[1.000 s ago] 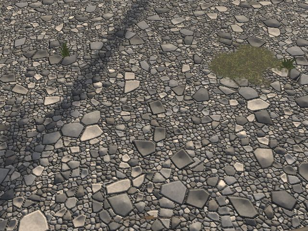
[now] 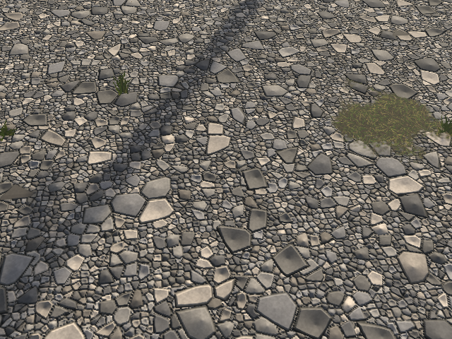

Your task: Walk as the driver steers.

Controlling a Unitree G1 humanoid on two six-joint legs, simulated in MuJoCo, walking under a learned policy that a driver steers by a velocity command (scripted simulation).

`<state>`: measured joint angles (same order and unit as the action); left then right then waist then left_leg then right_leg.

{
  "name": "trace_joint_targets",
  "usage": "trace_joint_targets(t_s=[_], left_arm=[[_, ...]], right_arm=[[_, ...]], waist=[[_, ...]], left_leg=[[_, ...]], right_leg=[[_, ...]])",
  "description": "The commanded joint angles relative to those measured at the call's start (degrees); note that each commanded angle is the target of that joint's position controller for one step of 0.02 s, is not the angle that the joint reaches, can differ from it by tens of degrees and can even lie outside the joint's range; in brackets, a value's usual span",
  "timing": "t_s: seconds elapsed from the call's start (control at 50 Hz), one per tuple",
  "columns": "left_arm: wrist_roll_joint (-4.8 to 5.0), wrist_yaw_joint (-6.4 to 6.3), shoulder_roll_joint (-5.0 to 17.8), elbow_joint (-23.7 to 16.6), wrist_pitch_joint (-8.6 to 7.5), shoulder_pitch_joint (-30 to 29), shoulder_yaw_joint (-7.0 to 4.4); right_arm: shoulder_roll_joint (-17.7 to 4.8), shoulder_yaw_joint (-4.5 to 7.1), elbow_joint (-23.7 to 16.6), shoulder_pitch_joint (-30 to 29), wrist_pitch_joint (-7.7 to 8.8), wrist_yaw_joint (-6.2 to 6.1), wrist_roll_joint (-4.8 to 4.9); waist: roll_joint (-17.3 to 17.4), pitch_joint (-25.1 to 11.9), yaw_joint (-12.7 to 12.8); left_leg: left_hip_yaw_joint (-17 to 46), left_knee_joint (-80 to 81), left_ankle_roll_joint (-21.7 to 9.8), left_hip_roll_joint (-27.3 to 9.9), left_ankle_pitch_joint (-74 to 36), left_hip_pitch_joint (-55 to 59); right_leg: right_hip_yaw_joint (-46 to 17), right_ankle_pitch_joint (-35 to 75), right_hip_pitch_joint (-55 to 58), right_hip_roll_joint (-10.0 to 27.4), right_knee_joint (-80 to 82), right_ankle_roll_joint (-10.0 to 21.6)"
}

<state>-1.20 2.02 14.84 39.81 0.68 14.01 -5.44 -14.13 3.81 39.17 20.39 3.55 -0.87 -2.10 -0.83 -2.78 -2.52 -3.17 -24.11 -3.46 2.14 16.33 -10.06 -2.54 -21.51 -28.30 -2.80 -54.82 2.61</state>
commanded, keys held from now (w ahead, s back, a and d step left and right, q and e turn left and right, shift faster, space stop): w+e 0.26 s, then w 0.06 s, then w+q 0.68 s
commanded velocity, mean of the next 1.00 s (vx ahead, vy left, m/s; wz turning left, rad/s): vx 0.46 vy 0.00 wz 0.01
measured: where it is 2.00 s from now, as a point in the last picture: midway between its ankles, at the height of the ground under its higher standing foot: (233, 202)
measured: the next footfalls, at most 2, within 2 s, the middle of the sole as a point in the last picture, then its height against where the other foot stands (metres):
right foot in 0.34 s outside the picture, level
left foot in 0.90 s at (245, 306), level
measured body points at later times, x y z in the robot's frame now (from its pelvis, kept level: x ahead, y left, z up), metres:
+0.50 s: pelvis +0.25 -0.11 -0.01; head +0.27 -0.12 +0.44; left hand +0.42 +0.11 -0.12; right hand +0.25 -0.37 -0.14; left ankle +0.18 +0.05 -0.64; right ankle +0.26 -0.17 -0.74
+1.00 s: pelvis +0.55 -0.11 -0.02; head +0.58 -0.11 +0.43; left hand +0.59 +0.15 -0.14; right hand +0.69 -0.37 -0.14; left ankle +0.60 -0.07 -0.74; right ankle +0.39 -0.23 -0.62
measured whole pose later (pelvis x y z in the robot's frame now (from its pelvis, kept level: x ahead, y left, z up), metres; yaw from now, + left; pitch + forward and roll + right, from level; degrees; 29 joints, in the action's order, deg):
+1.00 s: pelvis +0.55 -0.11 -0.02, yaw +4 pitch +1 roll +1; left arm -1.0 -0.7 13.5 45.6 -4.1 18.2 -1.5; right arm -15.7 3.9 43.9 11.0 1.2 1.0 -0.8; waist 0.0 3.3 0.6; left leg -4.4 -31.5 -7.8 7.4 10.9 -21.8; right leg 2.2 -20.3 -18.7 1.3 -74.6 0.5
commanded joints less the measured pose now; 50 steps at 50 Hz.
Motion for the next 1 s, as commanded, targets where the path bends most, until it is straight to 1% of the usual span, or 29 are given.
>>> trace_joint_targets(t_s=[0.02,0.08,0.16,0.24,0.28,0.3,0.32,0.34,0.36,0.38,0.4,0.42,0.44,0.46,0.48,0.52,0.58,0.68,0.76,0.82,0.84,0.86,0.88,0.9,0.92,0.94,0.96,0.98,1.0], left_arm=[[-0.67,1.63,4.17,-5.50,-1.60,-6.44,-0.75],[-0.96,2.42,3.55,-6.12,-1.16,-9.24,-0.34],[-0.97,3.42,2.76,-8.02,-0.73,-15.13,0.60],[-1.05,3.82,2.11,-10.15,-0.44,-18.59,1.28],[-1.29,3.19,2.65,-9.54,-0.50,-15.11,0.76],[-1.38,2.54,3.66,-8.23,-0.78,-9.69,0.02],[-1.75,1.75,4.79,-5.55,-1.43,-0.29,-0.85],[-2.49,0.79,6.73,-2.87,-2.07,9.27,-1.77],[-2.74,-0.25,12.75,-3.37,-2.91,10.44,-2.54],[-0.87,-1.09,14.50,-4.95,-2.64,12.47,-3.18],[-0.35,-1.64,12.47,-3.74,-2.75,7.88,-2.84],[-0.26,-1.73,8.38,-3.10,-3.48,5.29,-1.47],[-0.44,-1.54,5.44,-2.71,-4.17,3.42,-0.33],[-0.22,-1.67,3.79,-2.18,-4.84,2.67,0.46],[-0.02,-1.52,2.92,-1.74,-5.52,2.65,0.96],[0.04,-1.45,3.02,-0.23,-6.90,4.43,1.16],[0.12,-1.41,3.38,1.49,-7.59,6.70,1.25],[0.22,-1.70,2.89,3.63,-7.51,9.23,1.80],[0.28,-3.10,4.27,6.54,-6.95,13.31,1.78],[0.04,-4.29,6.82,7.78,-5.92,13.03,1.55],[-0.19,-4.67,7.90,8.09,-5.39,12.74,1.36],[-0.46,-4.79,9.09,8.07,-4.74,11.95,1.05],[-0.27,-4.64,9.96,7.52,-4.36,10.55,0.91],[-0.14,-4.28,9.16,5.83,-4.55,9.37,1.16],[0.96,-2.87,3.18,1.28,-5.10,10.87,2.32],[0.28,-2.73,6.31,-0.02,-5.66,5.06,1.97],[0.62,-2.48,5.68,-1.37,-6.54,1.76,2.54],[0.62,-2.48,5.73,-1.11,-7.05,2.25,2.70],[-0.28,-2.45,5.71,-1.28,-6.42,1.77,2.66]], right_arm=[[-4.76,0.79,-1.78,-0.68,2.53,-0.35,0.28],[-5.04,0.58,0.89,2.77,3.31,-0.05,0.22],[-6.50,0.81,2.78,4.09,3.45,0.01,0.22],[-7.99,1.10,5.07,4.76,2.57,-0.09,0.40],[-9.59,1.23,6.96,6.21,2.00,-0.37,1.13],[-10.93,1.42,7.73,6.54,1.63,-0.36,1.27],[-11.79,1.52,8.03,6.59,1.32,-0.48,1.84],[-10.08,0.95,7.02,6.12,1.41,-0.49,1.93],[-0.83,-1.34,3.23,7.82,1.23,0.59,2.53],[-5.71,-0.10,2.10,4.76,1.32,0.63,2.57],[-6.71,0.42,0.62,-1.27,1.43,0.64,2.98],[-5.43,-0.28,0.75,-2.21,2.08,0.80,3.00],[-5.32,-0.22,2.04,-1.01,1.99,1.07,2.46],[-4.81,-0.27,3.37,1.27,1.02,1.30,1.37],[-4.09,-0.25,4.61,3.41,-0.14,1.65,0.83],[-2.90,-0.29,4.83,2.87,-1.36,2.26,0.67],[-2.43,-0.02,3.93,-3.16,-1.91,3.22,0.40],[-0.81,-0.99,1.20,-13.14,-1.66,4.45,0.53],[-0.14,-1.86,-1.69,-20.52,-1.53,5.14,0.49],[-1.81,-1.34,-1.59,-17.80,-1.93,4.48,0.23],[-2.67,-0.92,-0.88,-14.65,-2.08,4.11,0.07],[-4.23,-0.18,0.35,-9.23,-1.88,3.78,-0.07],[-6.17,0.97,2.58,-1.33,-1.39,3.28,-0.56],[-10.48,2.64,4.33,6.60,-1.43,2.34,-1.27],[-16.84,4.34,3.11,3.06,-2.05,1.85,-0.33],[-15.49,4.34,2.61,4.53,-2.55,1.77,1.39],[-13.10,3.71,3.24,1.82,-2.50,1.21,1.85],[-10.03,2.83,4.00,-0.01,-2.33,1.07,1.96],[-8.35,2.24,4.05,-2.09,-1.89,0.89,2.09]], waist=[[5.38,6.73,0.14],[5.23,6.70,-0.92],[6.56,8.23,-2.26],[6.85,9.82,-2.74],[8.01,6.63,-0.78],[8.31,3.66,2.15],[7.21,-1.07,7.05],[4.65,-6.70,11.43],[-10.34,-13.70,8.21],[-7.03,-20.53,11.38],[-3.23,-11.98,9.40],[-1.12,-4.94,7.22],[0.98,-2.34,4.76],[-0.64,-1.00,2.83],[-0.59,-0.22,1.64],[-1.27,2.31,1.05],[-1.85,6.44,1.90],[-2.21,7.77,3.71],[-1.87,9.23,5.79],[-4.54,5.72,3.73],[-5.85,3.66,2.17],[-6.23,0.56,-0.39],[-4.79,-3.68,-4.25],[-0.06,-8.70,-7.75],[16.29,-13.19,-1.91],[4.89,-15.01,-5.26],[1.80,-7.59,-3.68],[-1.96,-1.44,-0.47],[-3.25,1.66,1.82]], left_leg=[[17.66,17.81,-7.37,-17.27,8.63,9.03],[10.30,17.32,-6.74,-16.61,-2.51,11.72],[3.18,17.18,-6.00,-16.68,-10.66,12.36],[-3.36,15.47,-3.85,-16.51,-21.45,11.17],[-6.60,7.41,-2.59,-16.70,-45.03,11.39],[-7.75,-0.63,-2.34,-16.84,-55.74,11.59],[-9.35,-11.86,-1.48,-16.01,-56.68,7.38],[-9.00,-25.34,-1.05,-14.21,-41.60,-4.70],[-6.92,-46.46,1.32,-6.54,12.71,-25.42],[4.13,-58.32,1.56,-1.39,12.35,-27.20],[7.18,-59.28,1.09,-4.46,4.09,-29.85],[6.96,-55.40,0.79,-5.92,0.13,-28.34],[7.37,-51.13,0.73,-7.31,-1.14,-24.96],[7.28,-48.80,0.99,-7.70,-0.76,-21.95],[7.41,-47.41,1.12,-7.67,-1.04,-19.86],[7.51,-44.96,1.24,-7.07,-1.55,-22.01],[7.20,-40.04,1.43,-7.05,-7.95,-29.23],[2.83,-25.34,1.36,-6.05,-17.86,-31.08],[-2.67,-14.31,-0.68,-5.05,-18.39,-29.76],[-6.49,-11.53,-3.95,-0.05,-10.93,-22.80],[-7.31,-11.34,-5.32,2.03,-7.30,-19.26],[-6.67,-10.26,-6.97,3.56,-4.66,-12.87],[-4.45,-6.09,-8.95,4.50,-4.77,-1.79],[6.34,-3.91,-12.06,-3.53,-0.13,12.29],[39.87,0.20,-22.58,-20.71,-4.56,29.82],[44.87,5.21,-23.92,-21.15,-7.65,30.85],[36.19,6.55,-21.47,-20.19,-10.11,24.17],[30.91,8.09,-18.46,-17.81,-15.63,14.56],[26.46,8.97,-16.19,-14.47,-19.36,8.07]], right_leg=[[-1.26,6.15,-19.47,3.55,-8.68,-0.60],[-0.65,10.10,-22.13,4.03,-8.89,-1.31],[2.33,13.26,-19.58,5.62,2.43,-1.75],[9.60,10.89,-9.58,4.24,14.64,1.24],[12.61,8.70,1.07,0.04,17.69,4.26],[13.19,7.26,7.48,-2.52,18.96,5.96],[12.28,9.65,19.90,-4.37,23.19,7.43],[5.06,7.52,36.18,0.49,24.08,8.66],[-23.14,0.00,52.51,21.40,27.24,13.99],[-42.36,5.19,48.09,28.39,37.19,17.86],[-30.40,9.13,40.81,25.17,37.49,15.88],[-22.05,14.99,31.61,23.06,38.15,14.05],[-15.85,19.10,25.70,20.06,39.44,11.29],[-11.48,20.96,21.63,18.20,40.90,10.07],[-8.24,20.67,18.90,17.34,43.03,9.25],[-5.04,23.25,18.16,16.76,45.00,9.13],[0.83,24.55,20.02,15.06,48.03,7.38],[8.92,33.76,24.29,13.34,47.91,4.63],[12.45,43.33,31.58,15.01,46.44,3.29],[15.15,68.30,37.07,15.99,37.22,1.78],[15.80,75.56,38.29,16.36,31.40,1.64],[15.95,77.08,37.14,16.85,22.56,1.91],[16.17,69.06,31.96,16.41,10.46,2.08],[16.68,48.63,19.81,13.96,-7.00,1.36],[12.84,-7.30,-7.53,0.00,-30.36,-2.61],[0.43,-4.96,-15.23,0.67,-34.91,-2.31],[-1.30,0.59,-17.18,4.58,-30.95,-1.88],[-0.36,2.85,-13.95,6.65,-24.37,-1.91],[-0.61,2.75,-10.97,8.10,-20.15,-2.57]])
